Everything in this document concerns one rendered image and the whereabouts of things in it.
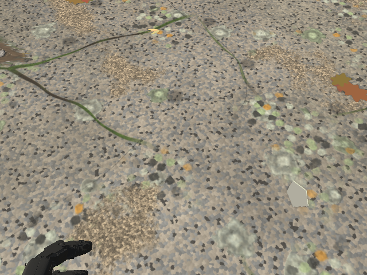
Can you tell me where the robot left hand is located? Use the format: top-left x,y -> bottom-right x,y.
22,240 -> 92,275

